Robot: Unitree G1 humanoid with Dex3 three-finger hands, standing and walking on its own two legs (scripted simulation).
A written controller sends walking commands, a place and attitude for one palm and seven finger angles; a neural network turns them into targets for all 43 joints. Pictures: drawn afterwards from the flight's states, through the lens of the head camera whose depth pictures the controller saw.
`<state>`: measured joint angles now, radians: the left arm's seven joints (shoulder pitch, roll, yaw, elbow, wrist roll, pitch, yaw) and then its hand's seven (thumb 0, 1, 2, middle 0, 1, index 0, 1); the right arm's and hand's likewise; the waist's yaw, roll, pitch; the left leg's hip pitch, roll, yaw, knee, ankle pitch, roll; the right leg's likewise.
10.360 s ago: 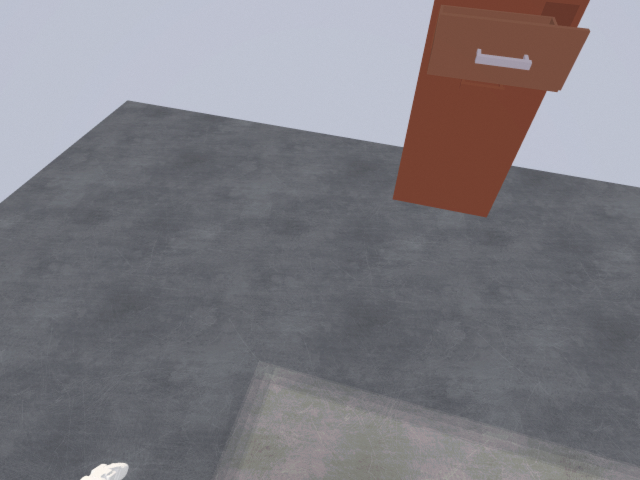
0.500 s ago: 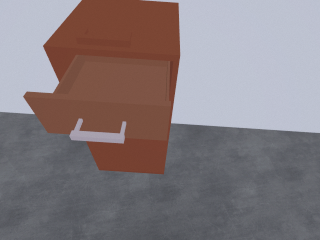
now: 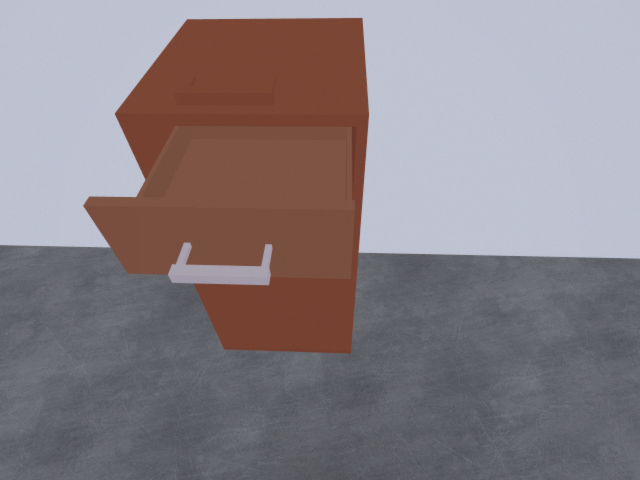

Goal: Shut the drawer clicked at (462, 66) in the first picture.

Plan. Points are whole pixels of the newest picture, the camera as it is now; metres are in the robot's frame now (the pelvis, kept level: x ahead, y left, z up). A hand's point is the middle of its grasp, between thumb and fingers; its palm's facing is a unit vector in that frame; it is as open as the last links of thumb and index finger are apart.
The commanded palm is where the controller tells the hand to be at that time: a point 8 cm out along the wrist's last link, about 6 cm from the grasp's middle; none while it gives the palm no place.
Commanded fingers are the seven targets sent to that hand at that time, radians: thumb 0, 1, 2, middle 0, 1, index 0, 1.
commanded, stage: come to a stop and stand still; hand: left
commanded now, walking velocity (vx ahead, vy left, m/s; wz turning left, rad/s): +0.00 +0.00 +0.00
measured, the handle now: (223, 262) +0.41 +0.18 +0.02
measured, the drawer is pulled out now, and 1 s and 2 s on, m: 0.20 0.20 0.20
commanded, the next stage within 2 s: look again from close up in 0.06 s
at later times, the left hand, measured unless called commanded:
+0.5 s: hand out of the picture +0.02 +0.15 -0.17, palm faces +0.02 -0.98 -0.20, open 7.3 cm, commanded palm none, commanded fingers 0.00 0.90 0.90 -0.20 -0.30 -0.20 -0.30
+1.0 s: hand (216, 400) +0.21 +0.15 +0.00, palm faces +0.21 -0.98 -0.08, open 6.9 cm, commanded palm +0.13 +0.19 -0.04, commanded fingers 0.00 0.90 0.90 -0.44 -0.56 -0.44 -0.56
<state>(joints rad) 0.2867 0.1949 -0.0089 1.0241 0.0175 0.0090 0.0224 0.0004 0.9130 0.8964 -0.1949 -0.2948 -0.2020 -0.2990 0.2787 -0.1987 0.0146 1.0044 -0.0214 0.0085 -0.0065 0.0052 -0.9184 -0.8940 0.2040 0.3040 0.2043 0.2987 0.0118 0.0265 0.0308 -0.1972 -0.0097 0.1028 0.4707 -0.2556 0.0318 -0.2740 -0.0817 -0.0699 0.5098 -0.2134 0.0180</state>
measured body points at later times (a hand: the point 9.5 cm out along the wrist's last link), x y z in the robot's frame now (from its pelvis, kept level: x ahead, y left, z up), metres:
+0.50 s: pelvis +0.03 -0.02 +0.00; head +0.04 -0.03 +0.45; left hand +0.02 +0.20 -0.15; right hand +0.02 -0.23 -0.16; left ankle +0.00 +0.10 -0.74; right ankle +0.04 -0.13 -0.74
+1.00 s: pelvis +0.02 -0.03 -0.01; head +0.02 -0.05 +0.44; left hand +0.20 +0.20 +0.00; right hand +0.15 -0.29 -0.12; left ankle +0.00 +0.10 -0.74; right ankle +0.04 -0.13 -0.74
